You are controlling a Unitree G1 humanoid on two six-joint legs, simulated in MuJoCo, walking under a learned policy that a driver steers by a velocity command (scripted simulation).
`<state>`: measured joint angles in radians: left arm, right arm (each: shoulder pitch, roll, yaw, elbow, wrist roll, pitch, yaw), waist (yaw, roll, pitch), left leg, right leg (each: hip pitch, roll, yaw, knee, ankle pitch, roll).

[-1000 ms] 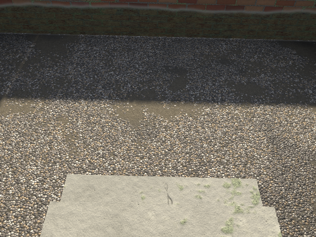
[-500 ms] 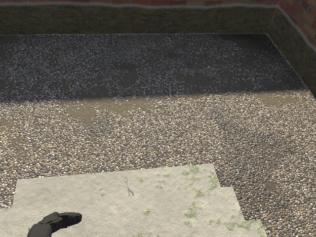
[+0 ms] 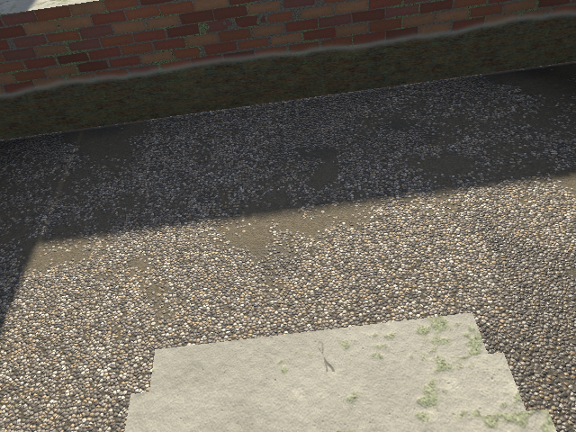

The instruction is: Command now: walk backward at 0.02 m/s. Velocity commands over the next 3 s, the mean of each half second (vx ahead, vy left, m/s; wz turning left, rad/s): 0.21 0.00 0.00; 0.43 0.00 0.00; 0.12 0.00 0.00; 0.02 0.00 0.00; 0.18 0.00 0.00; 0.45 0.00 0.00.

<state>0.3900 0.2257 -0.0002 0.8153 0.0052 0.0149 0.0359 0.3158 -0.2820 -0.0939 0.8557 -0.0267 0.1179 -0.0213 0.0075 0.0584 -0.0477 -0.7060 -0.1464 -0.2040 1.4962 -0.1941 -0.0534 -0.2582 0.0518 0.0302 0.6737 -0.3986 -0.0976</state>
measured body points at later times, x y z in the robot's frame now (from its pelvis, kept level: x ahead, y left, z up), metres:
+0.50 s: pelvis +0.05 +0.02 +0.01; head +0.04 +0.03 +0.46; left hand +0.15 +0.29 -0.11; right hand +0.02 -0.24 -0.12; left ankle -0.07 +0.10 -0.73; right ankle +0.10 -0.10 -0.66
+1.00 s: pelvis +0.29 -0.06 -0.18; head +0.31 -0.07 +0.27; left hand +0.29 +0.18 -0.32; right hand +0.30 -0.31 -0.33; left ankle +0.27 +0.09 -0.76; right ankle +0.30 -0.13 -0.90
